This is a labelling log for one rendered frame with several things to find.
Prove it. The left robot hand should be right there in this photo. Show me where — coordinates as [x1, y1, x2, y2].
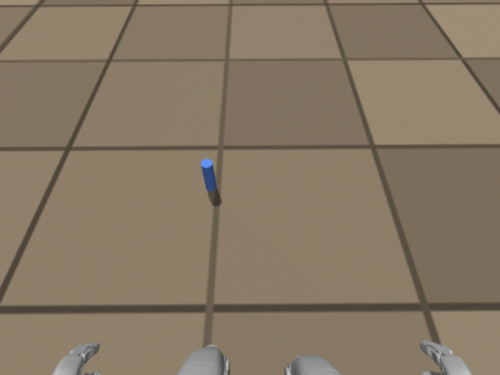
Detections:
[52, 342, 100, 375]

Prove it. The right robot hand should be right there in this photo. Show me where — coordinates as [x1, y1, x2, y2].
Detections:
[420, 341, 473, 375]

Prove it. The can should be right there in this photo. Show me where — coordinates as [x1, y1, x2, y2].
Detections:
[201, 159, 216, 191]

